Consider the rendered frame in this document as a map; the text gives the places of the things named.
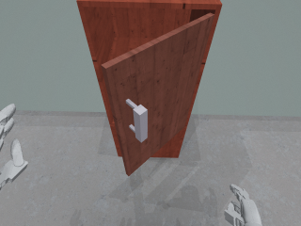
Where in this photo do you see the handle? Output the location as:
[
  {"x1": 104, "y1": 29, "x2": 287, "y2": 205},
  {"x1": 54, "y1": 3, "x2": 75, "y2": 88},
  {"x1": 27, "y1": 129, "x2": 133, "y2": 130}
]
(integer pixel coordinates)
[{"x1": 125, "y1": 99, "x2": 148, "y2": 142}]

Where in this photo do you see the robot left hand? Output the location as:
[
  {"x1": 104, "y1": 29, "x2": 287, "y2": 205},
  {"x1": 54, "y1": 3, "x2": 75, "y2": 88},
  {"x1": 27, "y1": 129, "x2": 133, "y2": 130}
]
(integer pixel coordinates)
[{"x1": 0, "y1": 104, "x2": 28, "y2": 190}]

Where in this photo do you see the cupboard door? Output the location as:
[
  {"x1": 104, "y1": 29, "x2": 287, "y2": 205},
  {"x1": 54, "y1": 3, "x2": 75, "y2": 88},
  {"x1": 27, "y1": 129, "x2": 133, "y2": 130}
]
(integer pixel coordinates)
[{"x1": 101, "y1": 12, "x2": 214, "y2": 176}]

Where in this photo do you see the robot right hand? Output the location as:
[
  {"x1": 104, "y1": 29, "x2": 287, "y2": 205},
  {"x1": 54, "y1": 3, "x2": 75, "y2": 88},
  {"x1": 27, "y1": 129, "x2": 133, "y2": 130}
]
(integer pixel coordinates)
[{"x1": 224, "y1": 184, "x2": 262, "y2": 226}]

